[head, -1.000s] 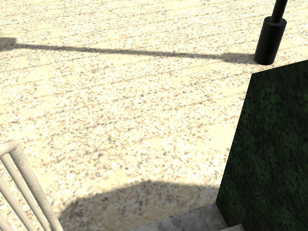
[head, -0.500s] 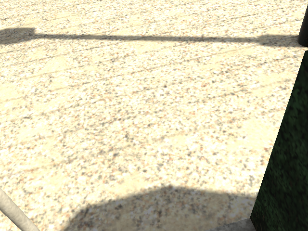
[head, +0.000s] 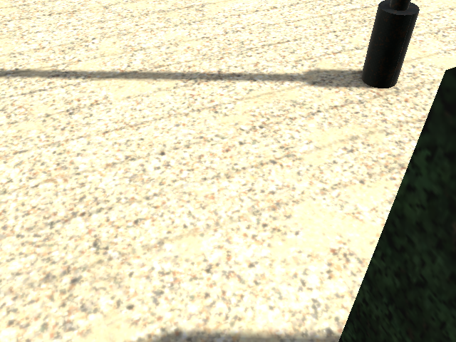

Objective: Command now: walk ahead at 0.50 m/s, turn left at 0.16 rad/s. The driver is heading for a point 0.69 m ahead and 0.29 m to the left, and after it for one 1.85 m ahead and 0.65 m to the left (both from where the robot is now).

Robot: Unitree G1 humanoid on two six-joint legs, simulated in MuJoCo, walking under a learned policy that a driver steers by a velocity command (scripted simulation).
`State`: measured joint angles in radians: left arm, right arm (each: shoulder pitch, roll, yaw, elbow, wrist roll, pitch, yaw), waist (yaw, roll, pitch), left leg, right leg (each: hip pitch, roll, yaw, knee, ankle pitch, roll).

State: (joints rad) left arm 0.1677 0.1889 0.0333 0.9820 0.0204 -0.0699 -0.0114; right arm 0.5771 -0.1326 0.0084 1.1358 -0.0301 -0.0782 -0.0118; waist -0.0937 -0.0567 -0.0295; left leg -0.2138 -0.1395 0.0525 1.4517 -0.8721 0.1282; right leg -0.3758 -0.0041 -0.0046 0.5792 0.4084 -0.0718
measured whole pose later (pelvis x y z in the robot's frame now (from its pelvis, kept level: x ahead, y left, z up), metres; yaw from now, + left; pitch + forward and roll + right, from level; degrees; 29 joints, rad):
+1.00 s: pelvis +0.58 +0.10 -0.46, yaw +30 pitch +1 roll +2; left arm 0.07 0.22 0.04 0.86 0.02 -0.10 -0.01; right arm 0.52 -0.22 -0.03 1.06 -0.01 -0.04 -0.04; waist -0.11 0.00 -0.04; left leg -0.24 -0.23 -0.13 1.67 -0.88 0.15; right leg -0.29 -0.01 0.03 0.34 0.00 -0.02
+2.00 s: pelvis +0.77 +0.15 -0.47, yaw +32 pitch +3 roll +2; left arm 0.29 0.22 0.04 0.86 0.01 0.01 0.03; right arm 0.15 -0.27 -0.04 0.86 -0.01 0.06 -0.03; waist 0.01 0.01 0.01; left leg -0.48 -0.04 -0.03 0.94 -0.38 -0.02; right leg -0.29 0.04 0.12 0.48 -0.23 -0.03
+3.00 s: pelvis +0.73 +0.14 -0.48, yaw +9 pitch -1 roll +0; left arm 0.18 0.18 -0.01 0.86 0.02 0.01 -0.02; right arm 0.27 -0.25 -0.04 0.92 -0.01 0.06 0.02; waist -0.01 0.03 0.03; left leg -0.28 0.03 0.00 0.68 -0.36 0.01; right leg -0.22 0.06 -0.01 0.47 -0.24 -0.07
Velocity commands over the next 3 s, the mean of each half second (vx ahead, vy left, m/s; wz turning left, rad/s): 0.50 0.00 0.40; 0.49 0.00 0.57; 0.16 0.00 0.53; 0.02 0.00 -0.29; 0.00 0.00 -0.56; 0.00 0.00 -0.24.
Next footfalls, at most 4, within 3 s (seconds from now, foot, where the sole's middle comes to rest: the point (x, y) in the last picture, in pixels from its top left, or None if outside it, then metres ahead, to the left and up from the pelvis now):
0.42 left None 0.30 0.10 -1.06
0.96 right None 0.72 0.06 -1.25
1.36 left None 0.79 0.29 -1.25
1.74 right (193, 334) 0.87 0.09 -1.25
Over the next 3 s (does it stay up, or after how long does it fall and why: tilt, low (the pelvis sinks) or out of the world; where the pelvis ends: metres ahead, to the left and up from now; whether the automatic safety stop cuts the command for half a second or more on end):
stays up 0.73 0.14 -0.48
